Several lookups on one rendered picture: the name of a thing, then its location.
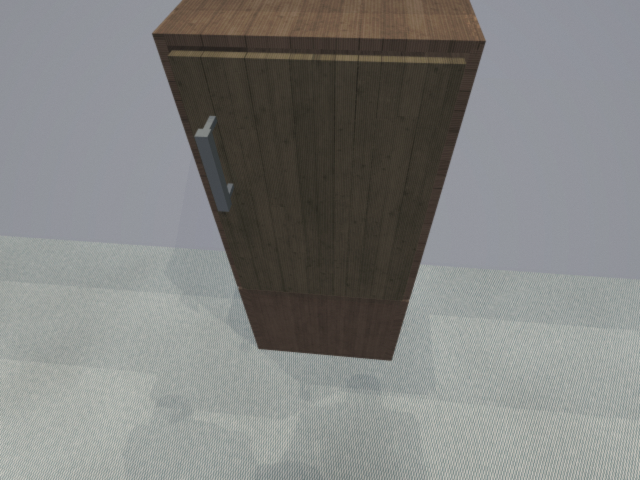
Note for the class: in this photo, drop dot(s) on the handle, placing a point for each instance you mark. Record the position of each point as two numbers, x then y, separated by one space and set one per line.
211 162

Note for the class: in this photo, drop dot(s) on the cupboard door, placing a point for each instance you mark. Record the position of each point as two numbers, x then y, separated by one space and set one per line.
333 160

